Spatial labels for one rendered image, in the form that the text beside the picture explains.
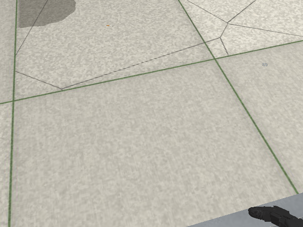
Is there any right robot hand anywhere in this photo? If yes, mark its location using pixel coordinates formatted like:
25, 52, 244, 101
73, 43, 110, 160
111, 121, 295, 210
248, 205, 303, 227

